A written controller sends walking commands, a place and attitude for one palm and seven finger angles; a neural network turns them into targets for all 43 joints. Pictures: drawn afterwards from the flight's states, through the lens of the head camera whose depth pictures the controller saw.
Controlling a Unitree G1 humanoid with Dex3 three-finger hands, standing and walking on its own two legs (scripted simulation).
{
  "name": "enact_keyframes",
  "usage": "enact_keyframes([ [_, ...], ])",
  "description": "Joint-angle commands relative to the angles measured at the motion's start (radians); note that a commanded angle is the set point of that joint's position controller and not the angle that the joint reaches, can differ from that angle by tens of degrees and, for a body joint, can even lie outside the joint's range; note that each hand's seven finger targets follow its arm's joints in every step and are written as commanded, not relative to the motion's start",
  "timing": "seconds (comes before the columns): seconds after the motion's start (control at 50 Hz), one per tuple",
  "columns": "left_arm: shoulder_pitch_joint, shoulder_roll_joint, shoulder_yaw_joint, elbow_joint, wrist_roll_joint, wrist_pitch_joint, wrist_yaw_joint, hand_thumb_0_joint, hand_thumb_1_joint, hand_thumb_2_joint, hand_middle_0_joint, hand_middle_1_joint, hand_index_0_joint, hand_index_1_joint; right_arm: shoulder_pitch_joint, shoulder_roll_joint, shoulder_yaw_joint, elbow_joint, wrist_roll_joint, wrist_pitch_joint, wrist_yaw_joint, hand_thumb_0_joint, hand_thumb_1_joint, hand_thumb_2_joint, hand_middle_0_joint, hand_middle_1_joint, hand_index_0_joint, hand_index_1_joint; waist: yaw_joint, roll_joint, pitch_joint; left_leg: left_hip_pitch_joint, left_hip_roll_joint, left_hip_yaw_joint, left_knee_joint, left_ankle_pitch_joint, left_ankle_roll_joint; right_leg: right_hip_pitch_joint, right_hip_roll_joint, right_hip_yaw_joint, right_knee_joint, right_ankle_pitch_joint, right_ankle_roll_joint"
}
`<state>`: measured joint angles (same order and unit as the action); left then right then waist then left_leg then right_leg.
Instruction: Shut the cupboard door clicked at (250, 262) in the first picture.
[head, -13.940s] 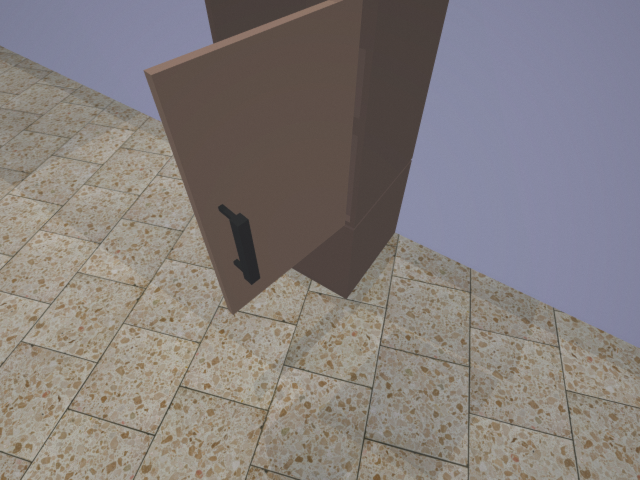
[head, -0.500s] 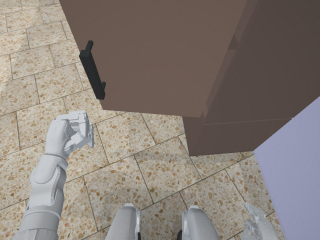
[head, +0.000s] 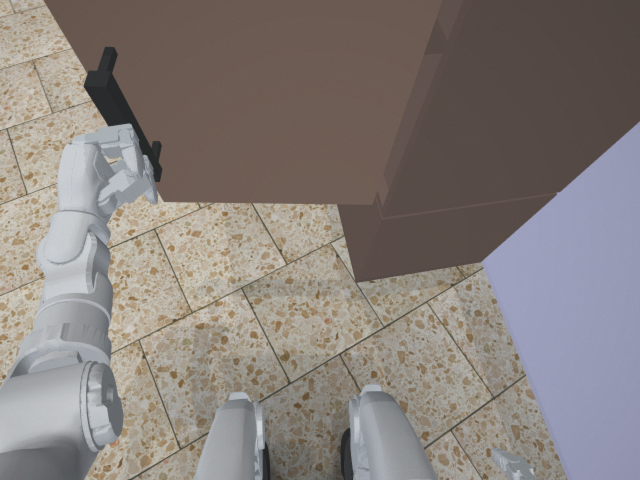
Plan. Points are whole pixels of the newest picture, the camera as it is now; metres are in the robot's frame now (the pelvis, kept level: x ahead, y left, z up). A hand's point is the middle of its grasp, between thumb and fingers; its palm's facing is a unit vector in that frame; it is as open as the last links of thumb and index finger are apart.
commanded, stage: bring the fist close to the handle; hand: left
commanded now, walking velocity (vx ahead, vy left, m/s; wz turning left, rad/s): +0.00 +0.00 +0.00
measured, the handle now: (133, 121) +0.56 +0.22 +0.04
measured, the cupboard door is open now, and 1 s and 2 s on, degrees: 80 76 63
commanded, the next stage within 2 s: push the door shut along its arc in 0.32 s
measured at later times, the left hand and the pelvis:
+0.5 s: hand (138, 184) +0.46 +0.20 +0.05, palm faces -0.05 -1.00 -0.03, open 3.1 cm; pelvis +0.00 +0.01 +0.00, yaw +0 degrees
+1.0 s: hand (146, 149) +0.51 +0.20 +0.05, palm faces -0.16 -0.99 -0.05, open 3.1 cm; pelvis -0.01 +0.01 -0.01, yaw -1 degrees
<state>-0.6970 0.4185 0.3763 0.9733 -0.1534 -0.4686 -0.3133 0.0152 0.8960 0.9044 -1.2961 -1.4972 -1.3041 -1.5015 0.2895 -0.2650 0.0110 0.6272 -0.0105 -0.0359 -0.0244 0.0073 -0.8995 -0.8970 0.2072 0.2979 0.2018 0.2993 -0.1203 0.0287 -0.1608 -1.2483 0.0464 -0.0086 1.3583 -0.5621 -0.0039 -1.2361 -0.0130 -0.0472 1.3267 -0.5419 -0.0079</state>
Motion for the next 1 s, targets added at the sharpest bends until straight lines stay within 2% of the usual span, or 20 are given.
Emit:
enact_keyframes([
  [0.0, -0.233, 0.235, 0.060, -0.181, -0.030, -0.055, -0.030, 0.000, 0.900, 0.900, -1.300, -1.500, -1.300, -1.500, 0.126, -0.163, -0.067, -0.097, 0.010, -0.009, 0.004, 0.000, -0.900, -0.900, 0.200, 0.300, 0.200, 0.300, 0.029, 0.039, -0.527, 0.290, -0.035, -0.012, -0.160, 0.345, 0.032, 0.365, 0.026, 0.042, -0.169, 0.357, -0.013],
  [0.08, -0.275, 0.252, 0.075, -0.210, -0.036, -0.056, -0.028, 0.000, 0.900, 0.900, -1.300, -1.500, -1.300, -1.500, 0.131, -0.165, -0.068, -0.095, 0.013, 0.003, 0.002, 0.000, -0.900, -0.900, 0.200, 0.300, 0.200, 0.300, 0.012, 0.005, -0.498, 0.251, -0.034, -0.012, -0.162, 0.284, 0.040, 0.368, 0.027, 0.049, -0.186, 0.312, -0.005],
  [0.14, -0.312, 0.276, 0.085, -0.283, -0.038, -0.084, -0.023, 0.000, 0.900, 0.900, -1.300, -1.500, -1.300, -1.500, 0.133, -0.167, -0.069, -0.095, 0.011, -0.001, -0.001, 0.000, -0.900, -0.900, 0.200, 0.300, 0.200, 0.300, 0.016, 0.064, -0.530, 0.306, -0.034, -0.019, -0.165, 0.307, 0.036, 0.350, 0.030, 0.043, -0.177, 0.316, -0.012],
  [0.18, -0.301, 0.259, 0.074, -0.295, -0.037, -0.094, -0.022, 0.000, 0.900, 0.900, -1.300, -1.500, -1.300, -1.500, 0.133, -0.165, -0.072, -0.084, 0.008, -0.001, 0.001, 0.000, -0.900, -0.900, 0.200, 0.300, 0.200, 0.300, 0.019, 0.084, -0.557, 0.358, -0.031, -0.029, -0.169, 0.349, 0.030, 0.339, 0.030, 0.035, -0.173, 0.340, -0.012],
  [0.2, -0.285, 0.224, 0.045, -0.274, -0.037, -0.091, -0.026, 0.000, 0.900, 0.900, -1.300, -1.500, -1.300, -1.500, 0.128, -0.161, -0.071, -0.085, 0.009, 0.000, 0.003, 0.000, -0.900, -0.900, 0.200, 0.300, 0.200, 0.300, 0.012, 0.084, -0.524, 0.350, -0.032, -0.025, -0.172, 0.331, 0.028, 0.328, 0.030, 0.035, -0.182, 0.325, -0.011],
  [0.3, -0.329, 0.229, 0.038, -0.190, -0.027, -0.070, -0.023, 0.000, 0.900, 0.900, -1.300, -1.500, -1.300, -1.500, 0.127, -0.171, -0.067, -0.068, 0.011, 0.004, -0.004, 0.000, -0.900, -0.900, 0.200, 0.300, 0.200, 0.300, -0.012, 0.044, -0.432, 0.302, -0.030, -0.033, -0.180, 0.245, 0.032, 0.281, 0.029, 0.030, -0.200, 0.244, -0.011],
  [0.34, -0.346, 0.253, 0.052, -0.218, -0.027, -0.079, -0.021, 0.000, 0.900, 0.900, -1.300, -1.500, -1.300, -1.500, 0.124, -0.172, -0.063, -0.079, 0.008, 0.002, -0.006, 0.000, -0.900, -0.900, 0.200, 0.300, 0.200, 0.300, 0.001, 0.083, -0.458, 0.320, -0.033, -0.034, -0.180, 0.253, 0.031, 0.279, 0.031, 0.030, -0.190, 0.243, -0.017],
  [0.38, -0.337, 0.220, 0.028, -0.225, -0.024, -0.085, -0.021, 0.000, 0.900, 0.900, -1.300, -1.500, -1.300, -1.500, 0.120, -0.169, -0.065, -0.079, 0.006, 0.002, -0.002, 0.000, -0.900, -0.900, 0.200, 0.300, 0.200, 0.300, 0.007, 0.128, -0.490, 0.392, -0.027, -0.048, -0.187, 0.315, 0.020, 0.252, 0.029, 0.014, -0.176, 0.274, -0.022],
  [0.4, -0.321, 0.198, 0.013, -0.215, -0.025, -0.084, -0.022, 0.000, 0.900, 0.900, -1.300, -1.500, -1.300, -1.500, 0.119, -0.169, -0.067, -0.080, 0.005, 0.002, 0.003, 0.000, -0.900, -0.900, 0.200, 0.300, 0.200, 0.300, 0.005, 0.115, -0.493, 0.402, -0.027, -0.049, -0.186, 0.316, 0.019, 0.241, 0.030, 0.012, -0.179, 0.268, -0.020],
  [0.44, -0.359, 0.195, -0.004, -0.198, -0.023, -0.085, -0.028, 0.000, 0.900, 0.900, -1.300, -1.500, -1.300, -1.500, 0.125, -0.171, -0.064, -0.079, 0.006, 0.004, 0.000, 0.000, -0.900, -0.900, 0.200, 0.300, 0.200, 0.300, -0.019, 0.091, -0.468, 0.387, -0.027, -0.053, -0.179, 0.319, 0.024, 0.229, 0.033, 0.009, -0.175, 0.272, -0.019],
  [0.54, -0.455, 0.278, 0.032, -0.172, -0.008, -0.077, -0.047, 0.000, 0.900, 0.900, -1.300, -1.500, -1.300, -1.500, 0.128, -0.181, -0.059, -0.074, 0.006, 0.009, -0.006, 0.000, -0.900, -0.900, 0.200, 0.300, 0.200, 0.300, -0.027, 0.099, -0.480, 0.359, -0.027, -0.055, -0.162, 0.299, 0.028, 0.229, 0.035, 0.017, -0.170, 0.259, -0.023],
  [0.6, -0.488, 0.285, 0.029, -0.125, -0.004, -0.069, -0.060, 0.000, 0.900, 0.900, -1.300, -1.500, -1.300, -1.500, 0.129, -0.184, -0.055, -0.069, 0.006, 0.011, -0.005, 0.000, -0.900, -0.900, 0.200, 0.300, 0.200, 0.300, -0.034, 0.109, -0.480, 0.363, -0.024, -0.061, -0.155, 0.304, 0.026, 0.209, 0.035, 0.014, -0.166, 0.252, -0.024],
  [0.64, -0.527, 0.247, -0.014, -0.126, 0.001, -0.065, -0.072, 0.000, 0.900, 0.900, -1.300, -1.500, -1.300, -1.500, 0.137, -0.183, -0.055, -0.070, 0.005, 0.011, -0.003, 0.000, -0.900, -0.900, 0.200, 0.300, 0.200, 0.300, -0.052, 0.139, -0.496, 0.393, -0.023, -0.072, -0.149, 0.331, 0.026, 0.168, 0.037, 0.006, -0.155, 0.254, -0.027],
  [0.7, -0.548, 0.300, 0.018, -0.060, 0.009, -0.038, -0.078, 0.000, 0.900, 0.900, -1.300, -1.500, -1.300, -1.500, 0.146, -0.194, -0.051, -0.063, 0.007, 0.018, -0.003, 0.000, -0.900, -0.900, 0.200, 0.300, 0.200, 0.300, -0.062, 0.108, -0.469, 0.343, -0.019, -0.070, -0.140, 0.292, 0.029, 0.161, 0.038, 0.010, -0.161, 0.231, -0.024],
  [0.72, -0.579, 0.294, 0.006, -0.056, 0.011, -0.028, -0.083, 0.000, 0.900, 0.900, -1.300, -1.500, -1.300, -1.500, 0.148, -0.192, -0.049, -0.064, 0.007, 0.020, -0.003, 0.000, -0.900, -0.900, 0.200, 0.300, 0.200, 0.300, -0.076, 0.098, -0.469, 0.320, -0.021, -0.065, -0.132, 0.284, 0.035, 0.170, 0.039, 0.013, -0.163, 0.233, -0.021],
  [0.8, -0.657, 0.308, -0.006, -0.071, 0.021, -0.020, -0.104, 0.000, 0.900, 0.900, -1.300, -1.500, -1.300, -1.500, 0.168, -0.197, -0.050, -0.055, 0.004, 0.017, -0.003, 0.000, -0.900, -0.900, 0.200, 0.300, 0.200, 0.300, -0.087, 0.144, -0.525, 0.348, -0.018, -0.073, -0.116, 0.302, 0.036, 0.145, 0.039, 0.012, -0.153, 0.235, -0.024],
  [0.88, -0.729, 0.329, -0.019, -0.048, 0.035, -0.003, -0.125, 0.000, 0.900, 0.900, -1.300, -1.500, -1.300, -1.500, 0.187, -0.203, -0.048, -0.039, 0.004, 0.018, -0.004, 0.000, -0.900, -0.900, 0.200, 0.300, 0.200, 0.300, -0.110, 0.157, -0.524, 0.350, -0.014, -0.083, -0.104, 0.302, 0.038, 0.108, 0.044, 0.008, -0.150, 0.224, -0.026],
  [0.94, -0.772, 0.304, -0.050, -0.043, 0.034, 0.008, -0.139, 0.000, 0.900, 0.900, -1.300, -1.500, -1.300, -1.500, 0.203, -0.204, -0.047, -0.034, 0.003, 0.012, -0.004, 0.000, -0.900, -0.900, 0.200, 0.300, 0.200, 0.300, -0.130, 0.166, -0.525, 0.369, -0.015, -0.093, -0.105, 0.298, 0.040, 0.078, 0.048, -0.001, -0.151, 0.212, -0.029],
  [0.96, -0.775, 0.341, -0.024, -0.036, 0.037, 0.012, -0.141, 0.000, 0.900, 0.900, -1.300, -1.500, -1.300, -1.500, 0.202, -0.210, -0.047, -0.028, 0.003, 0.012, -0.004, 0.000, -0.900, -0.900, 0.200, 0.300, 0.200, 0.300, -0.117, 0.184, -0.540, 0.367, -0.013, -0.090, -0.103, 0.289, 0.037, 0.084, 0.046, 0.004, -0.154, 0.205, -0.029],
  [0.98, -0.782, 0.332, -0.042, -0.020, 0.043, 0.020, -0.145, 0.000, 0.900, 0.900, -1.300, -1.500, -1.300, -1.500, 0.204, -0.211, -0.046, -0.028, 0.005, 0.012, -0.005, 0.000, -0.900, -0.900, 0.200, 0.300, 0.200, 0.300, -0.129, 0.175, -0.531, 0.363, -0.012, -0.095, -0.103, 0.273, 0.038, 0.065, 0.048, 0.002, -0.154, 0.192, -0.030],
])
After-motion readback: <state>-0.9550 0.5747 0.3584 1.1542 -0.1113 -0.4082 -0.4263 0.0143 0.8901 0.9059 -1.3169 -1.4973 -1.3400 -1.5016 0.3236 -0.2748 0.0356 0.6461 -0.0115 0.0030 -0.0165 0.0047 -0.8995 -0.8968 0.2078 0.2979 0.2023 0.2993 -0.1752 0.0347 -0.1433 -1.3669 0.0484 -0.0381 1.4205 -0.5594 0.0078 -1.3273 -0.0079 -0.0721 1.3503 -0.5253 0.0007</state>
